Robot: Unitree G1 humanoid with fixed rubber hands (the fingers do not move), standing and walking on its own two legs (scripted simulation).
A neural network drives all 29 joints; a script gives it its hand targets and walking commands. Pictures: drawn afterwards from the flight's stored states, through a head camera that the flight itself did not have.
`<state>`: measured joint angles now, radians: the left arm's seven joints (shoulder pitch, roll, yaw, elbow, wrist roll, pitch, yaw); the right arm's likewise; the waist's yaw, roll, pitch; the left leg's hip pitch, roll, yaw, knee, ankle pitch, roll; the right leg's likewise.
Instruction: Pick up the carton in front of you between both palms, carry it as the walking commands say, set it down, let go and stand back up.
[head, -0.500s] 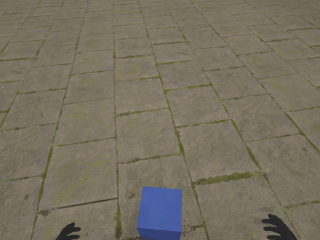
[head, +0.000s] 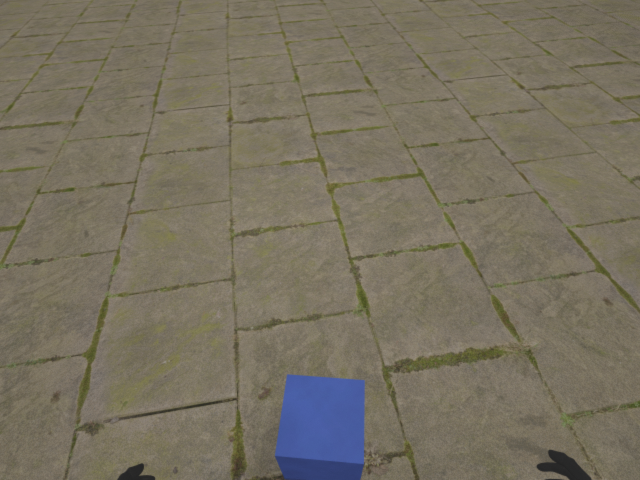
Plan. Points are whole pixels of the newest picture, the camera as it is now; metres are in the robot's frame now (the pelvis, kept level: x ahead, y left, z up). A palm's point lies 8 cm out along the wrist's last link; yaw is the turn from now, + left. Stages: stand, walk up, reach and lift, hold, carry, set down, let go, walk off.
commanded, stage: stand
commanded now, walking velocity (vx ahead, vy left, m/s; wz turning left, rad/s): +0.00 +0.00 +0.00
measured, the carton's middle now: (323, 431) +0.38 +0.04 -0.65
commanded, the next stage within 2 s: none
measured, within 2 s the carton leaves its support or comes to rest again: neither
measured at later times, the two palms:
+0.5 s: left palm out of the picture +0.08 +0.31 -0.10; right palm out of the picture +0.09 -0.31 -0.10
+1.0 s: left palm out of the picture +0.07 +0.31 -0.10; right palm out of the picture +0.08 -0.31 -0.10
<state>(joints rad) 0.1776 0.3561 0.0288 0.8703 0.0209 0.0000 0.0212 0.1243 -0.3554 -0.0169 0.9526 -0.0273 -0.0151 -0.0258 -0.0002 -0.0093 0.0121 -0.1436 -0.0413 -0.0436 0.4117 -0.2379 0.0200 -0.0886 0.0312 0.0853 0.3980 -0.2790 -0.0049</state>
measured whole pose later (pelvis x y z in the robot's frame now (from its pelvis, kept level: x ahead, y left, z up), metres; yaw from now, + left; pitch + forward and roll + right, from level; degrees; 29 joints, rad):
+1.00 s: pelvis -0.02 +0.00 +0.00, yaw +1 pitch -2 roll +0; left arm 0.14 0.38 0.02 1.00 0.01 -0.01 0.01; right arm 0.10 -0.38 -0.01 1.06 -0.01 -0.02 -0.02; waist 0.00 -0.01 0.03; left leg -0.13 -0.04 -0.06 0.34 -0.17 0.02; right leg -0.06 0.02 0.07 0.32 -0.22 0.00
